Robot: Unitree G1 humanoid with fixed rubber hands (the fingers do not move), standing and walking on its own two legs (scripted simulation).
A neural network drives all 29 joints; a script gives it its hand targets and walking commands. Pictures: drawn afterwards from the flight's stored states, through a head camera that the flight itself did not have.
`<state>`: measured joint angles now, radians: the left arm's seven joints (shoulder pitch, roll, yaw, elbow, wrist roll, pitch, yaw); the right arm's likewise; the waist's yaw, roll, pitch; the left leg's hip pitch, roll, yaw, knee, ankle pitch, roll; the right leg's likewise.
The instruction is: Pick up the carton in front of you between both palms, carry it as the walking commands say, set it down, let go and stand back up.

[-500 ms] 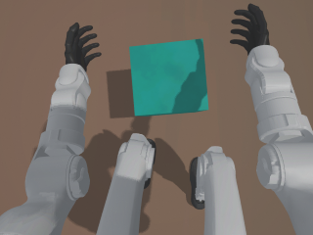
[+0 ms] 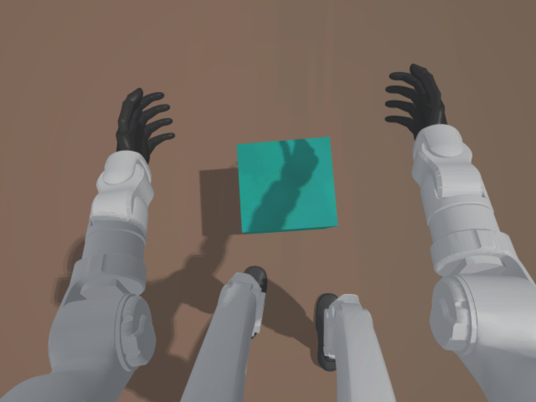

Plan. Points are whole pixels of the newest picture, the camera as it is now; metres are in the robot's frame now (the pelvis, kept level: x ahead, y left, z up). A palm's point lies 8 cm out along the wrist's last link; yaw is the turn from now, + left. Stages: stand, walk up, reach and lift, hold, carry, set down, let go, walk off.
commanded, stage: let go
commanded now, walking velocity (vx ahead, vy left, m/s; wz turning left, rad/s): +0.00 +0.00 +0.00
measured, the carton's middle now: (286, 192) +0.45 +0.05 -0.50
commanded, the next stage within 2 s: stand in 1.26 s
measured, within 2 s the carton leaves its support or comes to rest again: neither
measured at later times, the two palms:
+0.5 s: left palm (59, 230) +0.31 +0.27 +0.03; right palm (516, 231) +0.37 -0.18 +0.02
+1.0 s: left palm (55, 311) +0.25 +0.22 +0.08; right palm out of the picture +0.26 -0.25 +0.09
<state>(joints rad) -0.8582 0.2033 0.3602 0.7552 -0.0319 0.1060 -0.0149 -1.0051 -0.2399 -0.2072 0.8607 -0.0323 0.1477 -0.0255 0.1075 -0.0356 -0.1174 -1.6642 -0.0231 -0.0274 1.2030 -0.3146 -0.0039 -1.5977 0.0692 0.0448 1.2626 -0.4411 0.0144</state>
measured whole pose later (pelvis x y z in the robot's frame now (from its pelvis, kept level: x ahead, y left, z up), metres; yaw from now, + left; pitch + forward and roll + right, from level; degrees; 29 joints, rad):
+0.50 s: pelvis +0.07 +0.02 +0.11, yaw +1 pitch +24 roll -1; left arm -0.11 0.21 0.11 0.52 -0.01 0.02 -0.09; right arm -0.21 -0.15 -0.14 0.58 -0.06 0.02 -0.03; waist 0.07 0.01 -0.06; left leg -0.87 -0.04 -0.02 0.72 -0.26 0.03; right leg -0.79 0.03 0.07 0.73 -0.36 0.02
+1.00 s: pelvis +0.09 -0.02 +0.15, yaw +2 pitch -3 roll +1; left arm 0.22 0.22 0.05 0.43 0.01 0.11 -0.08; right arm 0.23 -0.21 -0.04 0.44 0.00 0.10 0.06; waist 0.00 -0.03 0.08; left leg -0.15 -0.02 -0.05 0.42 -0.22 -0.02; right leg -0.08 0.04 0.05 0.45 -0.32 -0.04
